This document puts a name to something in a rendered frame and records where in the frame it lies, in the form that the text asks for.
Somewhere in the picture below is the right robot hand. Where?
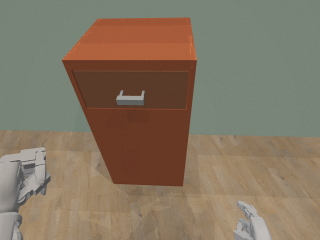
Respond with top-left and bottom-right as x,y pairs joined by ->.
233,200 -> 273,240

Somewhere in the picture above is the left robot hand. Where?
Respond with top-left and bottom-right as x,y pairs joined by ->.
0,147 -> 51,213

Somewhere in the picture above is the drawer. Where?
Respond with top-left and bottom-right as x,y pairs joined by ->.
73,70 -> 189,109

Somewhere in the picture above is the handle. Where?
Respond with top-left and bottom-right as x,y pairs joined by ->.
116,90 -> 145,106

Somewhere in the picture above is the cabinet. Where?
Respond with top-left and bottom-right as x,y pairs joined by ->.
62,17 -> 197,187

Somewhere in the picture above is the left robot forearm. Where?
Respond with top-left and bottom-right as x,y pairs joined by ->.
0,212 -> 24,240

